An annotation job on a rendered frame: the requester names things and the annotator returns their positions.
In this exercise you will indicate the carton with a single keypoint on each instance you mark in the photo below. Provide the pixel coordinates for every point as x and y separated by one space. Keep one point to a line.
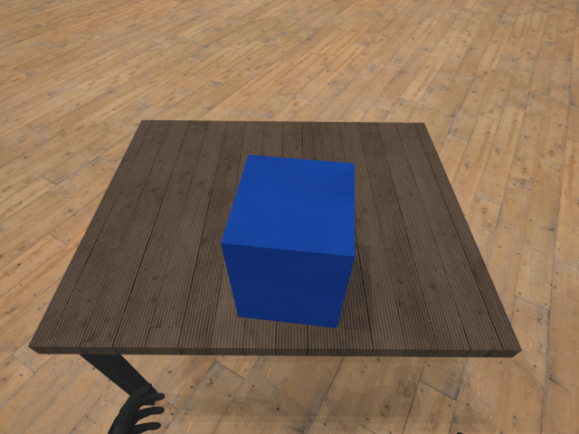
289 243

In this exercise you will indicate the left robot hand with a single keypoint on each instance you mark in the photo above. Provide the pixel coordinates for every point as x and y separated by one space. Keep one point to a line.
130 412

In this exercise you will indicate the table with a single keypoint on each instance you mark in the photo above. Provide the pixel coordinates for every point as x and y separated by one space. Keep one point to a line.
149 275

